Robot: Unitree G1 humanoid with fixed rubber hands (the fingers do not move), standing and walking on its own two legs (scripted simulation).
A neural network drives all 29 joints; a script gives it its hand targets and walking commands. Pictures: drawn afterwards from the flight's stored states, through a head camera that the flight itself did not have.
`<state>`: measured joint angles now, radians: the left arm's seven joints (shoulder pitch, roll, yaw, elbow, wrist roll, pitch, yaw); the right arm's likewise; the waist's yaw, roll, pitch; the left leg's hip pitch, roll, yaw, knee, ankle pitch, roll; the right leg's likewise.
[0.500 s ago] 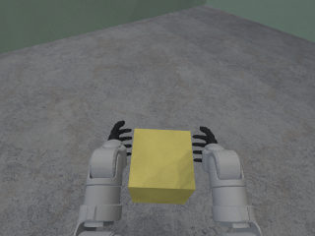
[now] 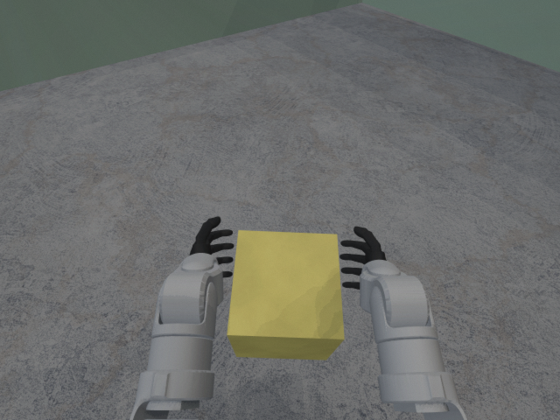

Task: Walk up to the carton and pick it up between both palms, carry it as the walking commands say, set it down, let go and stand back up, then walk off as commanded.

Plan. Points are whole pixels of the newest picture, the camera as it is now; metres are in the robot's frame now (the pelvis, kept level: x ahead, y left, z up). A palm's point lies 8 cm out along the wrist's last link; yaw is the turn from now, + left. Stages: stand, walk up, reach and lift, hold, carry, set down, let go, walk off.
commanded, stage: carry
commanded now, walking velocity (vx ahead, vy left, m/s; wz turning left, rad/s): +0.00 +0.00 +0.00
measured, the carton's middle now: (284, 298) +0.32 +0.00 -0.04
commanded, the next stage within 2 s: none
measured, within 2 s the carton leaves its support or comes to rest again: neither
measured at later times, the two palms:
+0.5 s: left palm (203, 264) +0.31 +0.12 +0.07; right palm (373, 272) +0.30 -0.12 +0.06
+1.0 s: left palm (205, 262) +0.32 +0.12 +0.07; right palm (374, 270) +0.30 -0.13 +0.06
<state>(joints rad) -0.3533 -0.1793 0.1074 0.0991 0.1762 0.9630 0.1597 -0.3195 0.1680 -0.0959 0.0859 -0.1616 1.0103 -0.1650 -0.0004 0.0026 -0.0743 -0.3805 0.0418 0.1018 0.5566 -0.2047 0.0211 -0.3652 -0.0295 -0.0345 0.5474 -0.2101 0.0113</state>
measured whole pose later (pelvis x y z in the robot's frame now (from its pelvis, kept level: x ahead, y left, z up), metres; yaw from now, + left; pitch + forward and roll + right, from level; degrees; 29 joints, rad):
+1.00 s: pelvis +0.01 +0.00 +0.00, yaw -1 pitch +2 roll +0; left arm -0.33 -0.17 0.09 0.09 0.17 0.93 0.16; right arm -0.30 0.16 -0.08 0.09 -0.15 0.97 -0.17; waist 0.00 0.00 -0.07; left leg -0.36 0.04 0.11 0.55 -0.22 0.02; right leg -0.35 -0.03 -0.03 0.55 -0.23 0.01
